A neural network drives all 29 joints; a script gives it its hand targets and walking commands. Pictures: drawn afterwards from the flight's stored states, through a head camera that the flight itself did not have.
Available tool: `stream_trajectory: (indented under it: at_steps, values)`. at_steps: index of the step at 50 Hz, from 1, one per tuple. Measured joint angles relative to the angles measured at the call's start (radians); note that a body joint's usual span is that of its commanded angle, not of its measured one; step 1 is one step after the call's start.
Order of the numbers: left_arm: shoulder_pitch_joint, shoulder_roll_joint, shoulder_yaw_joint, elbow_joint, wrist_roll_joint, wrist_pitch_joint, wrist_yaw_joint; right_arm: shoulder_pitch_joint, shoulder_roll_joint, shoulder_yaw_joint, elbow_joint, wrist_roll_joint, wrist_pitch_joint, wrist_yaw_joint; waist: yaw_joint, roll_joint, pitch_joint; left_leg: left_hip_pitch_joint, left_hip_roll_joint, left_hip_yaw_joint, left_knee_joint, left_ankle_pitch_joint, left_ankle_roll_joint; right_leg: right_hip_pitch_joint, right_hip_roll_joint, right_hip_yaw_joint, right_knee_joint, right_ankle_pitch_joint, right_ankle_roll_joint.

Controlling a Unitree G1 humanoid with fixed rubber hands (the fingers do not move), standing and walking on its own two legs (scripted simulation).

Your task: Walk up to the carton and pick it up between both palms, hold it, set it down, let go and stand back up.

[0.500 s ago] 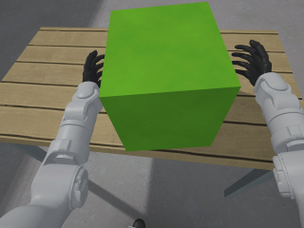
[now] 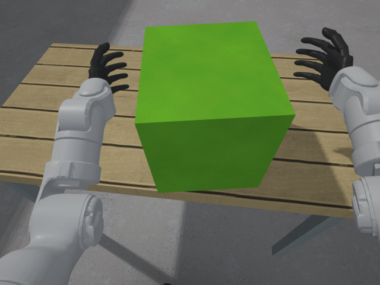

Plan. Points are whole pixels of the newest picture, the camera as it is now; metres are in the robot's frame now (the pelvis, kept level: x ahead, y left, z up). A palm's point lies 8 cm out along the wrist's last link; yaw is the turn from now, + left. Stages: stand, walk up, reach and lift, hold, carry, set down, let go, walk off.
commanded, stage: set down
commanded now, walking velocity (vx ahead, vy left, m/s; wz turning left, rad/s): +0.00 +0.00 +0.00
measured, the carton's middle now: (204, 111) +0.48 +0.06 +0.07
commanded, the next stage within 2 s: none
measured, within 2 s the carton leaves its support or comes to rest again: neither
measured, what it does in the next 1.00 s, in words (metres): stands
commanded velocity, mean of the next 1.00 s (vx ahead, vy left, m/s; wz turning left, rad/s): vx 0.00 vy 0.00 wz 0.00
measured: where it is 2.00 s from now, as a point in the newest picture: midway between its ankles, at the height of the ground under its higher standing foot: outside the picture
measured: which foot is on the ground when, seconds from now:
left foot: down 0.00-1.00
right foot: down 0.00-1.00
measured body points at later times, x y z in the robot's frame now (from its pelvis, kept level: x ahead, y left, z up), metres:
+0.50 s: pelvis -0.01 +0.01 +0.00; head +0.05 +0.00 +0.45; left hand +0.37 +0.25 +0.14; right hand +0.45 -0.19 +0.13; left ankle +0.03 +0.15 -0.74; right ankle +0.01 -0.07 -0.74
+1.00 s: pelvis -0.01 +0.00 +0.01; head +0.02 -0.01 +0.45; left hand +0.33 +0.23 +0.13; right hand +0.41 -0.21 +0.11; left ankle +0.03 +0.15 -0.74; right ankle +0.01 -0.07 -0.74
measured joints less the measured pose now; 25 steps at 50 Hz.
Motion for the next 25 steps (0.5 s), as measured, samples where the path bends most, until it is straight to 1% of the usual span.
stream_trajectory:
  at_steps: [3, 5, 10, 13, 16, 18, 22, 25]
  values:
    - [-0.032, 0.004, -0.012, 0.021, -0.01, 0.013, 0.011, -0.022, -0.016, 0.001, 0.024, -0.002, 0.017, 0.012, 0.008, -0.003, -0.004, 0.001, -0.001, 0.003, 0.005, -0.002, 0.003, -0.001, -0.001, 0.004, 0.006, -0.002, 0.001]
    - [-0.036, 0.002, -0.015, 0.012, -0.009, 0.021, 0.01, -0.02, -0.022, 0.007, 0.012, 0.003, 0.021, 0.016, 0.009, -0.002, -0.008, 0.005, 0.0, 0.005, 0.006, -0.004, 0.004, 0.004, 0.0, 0.006, 0.003, 0.0, 0.003]
    - [-0.021, -0.011, 0.012, -0.017, 0.029, 0.041, -0.013, -0.014, -0.023, 0.024, 0.013, 0.025, 0.022, 0.021, 0.002, 0.006, 0.027, 0.065, -0.006, 0.009, -0.016, 0.002, 0.007, 0.06, -0.004, 0.013, -0.011, 0.003, 0.008]
    - [0.011, -0.019, 0.014, -0.047, 0.042, 0.05, -0.023, 0.014, -0.021, 0.018, 0.006, 0.024, 0.017, 0.024, -0.001, 0.01, 0.047, 0.095, -0.009, 0.009, -0.025, 0.005, 0.009, 0.09, -0.007, 0.014, -0.017, 0.003, 0.009]
    - [0.062, -0.028, 0.016, -0.103, 0.052, 0.06, -0.033, 0.061, -0.019, 0.014, -0.019, 0.022, 0.012, 0.027, -0.007, 0.012, 0.079, 0.128, -0.011, 0.01, -0.032, 0.007, 0.011, 0.121, -0.008, 0.016, -0.022, 0.005, 0.01]
    - [0.118, -0.037, 0.014, -0.161, 0.059, 0.063, -0.038, 0.113, -0.012, 0.0, -0.054, 0.015, 0.003, 0.031, -0.015, 0.011, 0.092, 0.142, -0.012, 0.009, -0.036, 0.009, 0.011, 0.136, -0.009, 0.016, -0.025, 0.005, 0.01]
    - [0.254, -0.058, 0.012, -0.301, 0.058, 0.068, -0.049, 0.254, 0.005, -0.033, -0.172, -0.007, -0.022, 0.026, -0.037, 0.006, 0.114, 0.158, -0.012, 0.004, -0.032, 0.006, 0.011, 0.155, -0.009, 0.013, -0.026, 0.004, 0.01]
    - [0.345, -0.07, 0.008, -0.375, 0.058, 0.063, -0.046, 0.353, 0.018, -0.048, -0.254, -0.012, -0.039, 0.024, -0.05, -0.002, 0.123, 0.158, -0.013, 0.005, -0.026, 0.004, 0.011, 0.153, -0.009, 0.014, -0.015, -0.001, 0.009]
